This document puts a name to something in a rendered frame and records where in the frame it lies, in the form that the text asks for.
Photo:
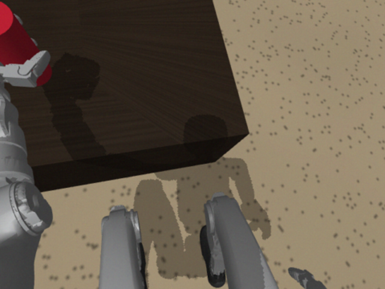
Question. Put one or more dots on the left robot hand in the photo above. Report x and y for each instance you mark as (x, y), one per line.
(21, 74)

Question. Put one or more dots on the right robot hand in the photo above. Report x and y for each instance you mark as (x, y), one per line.
(305, 278)

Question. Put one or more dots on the right robot foot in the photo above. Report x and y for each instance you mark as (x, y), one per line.
(214, 280)

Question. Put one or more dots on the can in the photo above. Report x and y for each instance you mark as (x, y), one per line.
(16, 46)

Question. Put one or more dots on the left robot arm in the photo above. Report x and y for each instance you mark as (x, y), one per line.
(24, 213)

